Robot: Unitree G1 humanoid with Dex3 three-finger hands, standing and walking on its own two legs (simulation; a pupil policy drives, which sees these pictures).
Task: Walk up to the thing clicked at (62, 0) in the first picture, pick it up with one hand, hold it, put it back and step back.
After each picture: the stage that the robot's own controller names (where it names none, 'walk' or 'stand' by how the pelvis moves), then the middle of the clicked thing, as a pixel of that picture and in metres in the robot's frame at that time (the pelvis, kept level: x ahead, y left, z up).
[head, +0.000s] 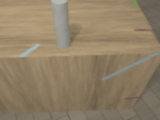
stand; (61, 25) +0.66 +0.12 +0.04
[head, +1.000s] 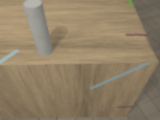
rise first; (39, 30) +0.57 +0.21 +0.06
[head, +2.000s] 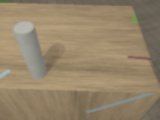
stand; (32, 53) +0.46 +0.21 +0.04
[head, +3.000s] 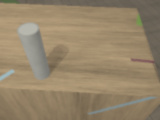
stand; (36, 54) +0.46 +0.20 +0.04
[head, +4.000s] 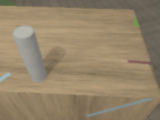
stand; (32, 57) +0.45 +0.22 +0.03
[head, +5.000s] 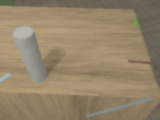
stand; (32, 57) +0.45 +0.22 +0.03
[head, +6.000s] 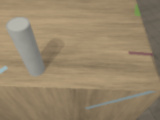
rise first; (29, 50) +0.45 +0.22 +0.04
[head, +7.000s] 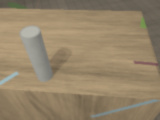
rise first; (38, 57) +0.45 +0.22 +0.04
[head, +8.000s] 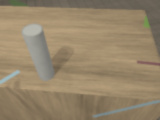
go down; (40, 55) +0.45 +0.21 +0.04
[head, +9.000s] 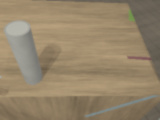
go down; (27, 57) +0.42 +0.20 +0.07
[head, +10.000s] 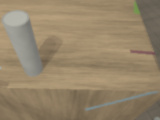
close in; (26, 48) +0.44 +0.20 +0.07
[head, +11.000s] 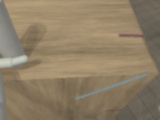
close; (4, 36) +0.46 +0.22 +0.10
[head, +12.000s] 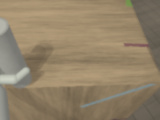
lift; (10, 59) +0.38 +0.22 +0.10
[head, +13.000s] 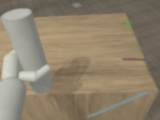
lift; (32, 56) +0.34 +0.16 +0.19
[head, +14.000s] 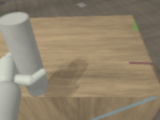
hold; (28, 60) +0.33 +0.17 +0.19
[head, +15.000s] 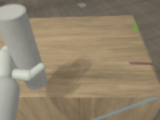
hold; (25, 54) +0.33 +0.17 +0.21
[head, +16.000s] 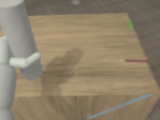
crouch; (22, 44) +0.38 +0.18 +0.20
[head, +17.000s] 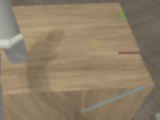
lower; (5, 26) +0.46 +0.22 +0.19
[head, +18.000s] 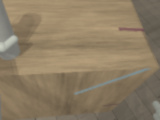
lower; out of the picture +0.48 +0.23 +0.11
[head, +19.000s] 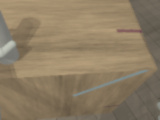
lower; out of the picture +0.47 +0.23 +0.11
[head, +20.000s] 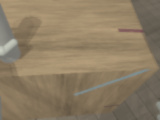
lower; out of the picture +0.47 +0.23 +0.11
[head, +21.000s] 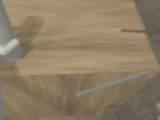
lower; out of the picture +0.47 +0.23 +0.11
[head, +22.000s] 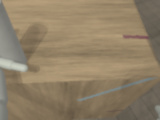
withdraw; (4, 39) +0.44 +0.22 +0.10
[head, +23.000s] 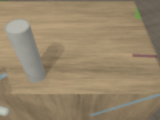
sink last; (28, 55) +0.43 +0.21 +0.08
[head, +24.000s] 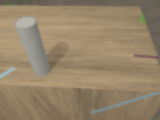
stand; (35, 50) +0.46 +0.23 +0.08
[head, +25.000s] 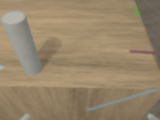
stand; (25, 47) +0.45 +0.23 +0.09
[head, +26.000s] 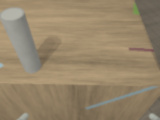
stand; (24, 44) +0.46 +0.23 +0.10
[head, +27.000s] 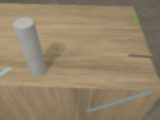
stand; (32, 50) +0.47 +0.22 +0.06
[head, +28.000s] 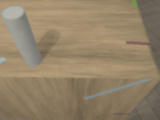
walk; (25, 40) +0.48 +0.23 +0.05
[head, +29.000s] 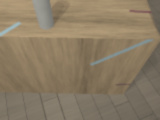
walk; (41, 1) +0.66 +0.19 +0.07
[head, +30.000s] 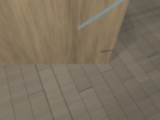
walk; out of the picture +0.97 +0.27 +0.06
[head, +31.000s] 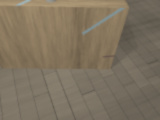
stand; out of the picture +1.05 +0.24 +0.05
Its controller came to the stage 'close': yes
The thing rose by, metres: 0.20
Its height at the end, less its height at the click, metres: +0.00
